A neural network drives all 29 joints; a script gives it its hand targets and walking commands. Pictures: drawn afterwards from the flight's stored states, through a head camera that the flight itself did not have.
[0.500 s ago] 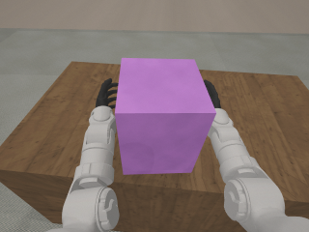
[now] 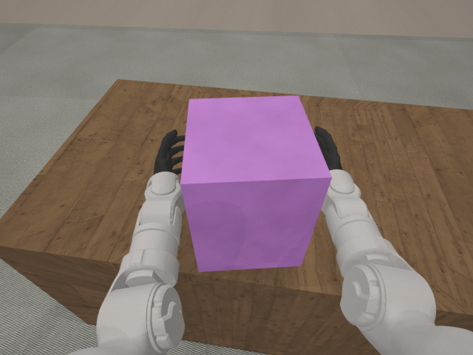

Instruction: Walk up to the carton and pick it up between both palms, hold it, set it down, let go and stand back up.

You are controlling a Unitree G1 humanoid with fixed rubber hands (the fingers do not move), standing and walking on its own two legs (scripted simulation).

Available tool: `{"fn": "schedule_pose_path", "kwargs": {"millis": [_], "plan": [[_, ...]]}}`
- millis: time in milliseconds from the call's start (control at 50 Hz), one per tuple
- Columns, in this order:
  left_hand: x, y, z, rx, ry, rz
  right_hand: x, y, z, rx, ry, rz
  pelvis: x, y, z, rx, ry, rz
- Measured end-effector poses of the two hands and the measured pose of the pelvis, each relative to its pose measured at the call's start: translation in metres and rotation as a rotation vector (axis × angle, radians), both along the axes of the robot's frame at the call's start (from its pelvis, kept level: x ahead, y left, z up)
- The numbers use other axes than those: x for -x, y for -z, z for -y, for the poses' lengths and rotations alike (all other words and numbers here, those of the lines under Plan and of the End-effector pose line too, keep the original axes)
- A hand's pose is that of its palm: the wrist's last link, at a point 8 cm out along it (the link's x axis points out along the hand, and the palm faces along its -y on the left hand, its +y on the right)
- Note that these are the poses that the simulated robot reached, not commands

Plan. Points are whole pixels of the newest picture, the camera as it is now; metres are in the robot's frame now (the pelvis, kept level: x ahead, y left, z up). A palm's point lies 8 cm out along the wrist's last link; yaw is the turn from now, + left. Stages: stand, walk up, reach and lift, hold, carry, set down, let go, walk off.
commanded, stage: set down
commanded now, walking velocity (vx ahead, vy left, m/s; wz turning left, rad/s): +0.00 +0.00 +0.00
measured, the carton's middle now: (247, 185) +0.40 +0.00 +0.07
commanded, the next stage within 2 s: none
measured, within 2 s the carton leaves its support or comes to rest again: rests again in 1.36 s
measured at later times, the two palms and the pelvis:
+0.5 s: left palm (174, 182) +0.41 +0.14 +0.06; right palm (325, 179) +0.42 -0.16 +0.06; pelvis +0.01 +0.00 +0.00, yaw -1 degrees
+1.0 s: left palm (175, 192) +0.40 +0.14 +0.04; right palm (323, 186) +0.41 -0.16 +0.04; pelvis +0.00 +0.00 +0.00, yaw -1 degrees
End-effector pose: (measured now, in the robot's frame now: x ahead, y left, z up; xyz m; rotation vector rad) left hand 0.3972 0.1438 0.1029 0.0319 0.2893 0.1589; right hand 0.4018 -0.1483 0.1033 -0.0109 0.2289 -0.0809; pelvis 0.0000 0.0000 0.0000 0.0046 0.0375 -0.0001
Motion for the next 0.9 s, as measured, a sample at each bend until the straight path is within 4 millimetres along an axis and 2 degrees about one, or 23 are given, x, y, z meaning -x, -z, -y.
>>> {"fn": "schedule_pose_path", "kwargs": {"millis": [100,340,600,760,900], "plan": [[-0.004,0.005,0.004,0.002,0.004,-0.001,-0.002,0.007,0.004,0.005,0.003,-0.001,-0.003,0.0,-0.001,0.001,0.008,-0.007],[-0.008,0.032,0.006,0.008,0.0,-0.041,-0.006,0.037,0.007,0.001,-0.001,-0.04,-0.007,0.001,-0.005,0.003,0.02,-0.075],[-0.013,0.044,0.007,0.006,-0.013,-0.039,-0.016,0.044,0.008,0.033,-0.026,-0.037,-0.006,0.002,-0.002,0.001,0.023,-0.125],[-0.009,0.057,0.006,0.011,-0.021,-0.046,-0.015,0.056,0.007,0.04,-0.036,-0.044,-0.006,0.002,0.0,-0.001,0.021,-0.15],[-0.007,0.059,0.007,0.008,-0.019,-0.025,-0.012,0.058,0.008,0.038,-0.033,-0.022,-0.003,0.003,-0.001,0.0,0.019,-0.168]]}}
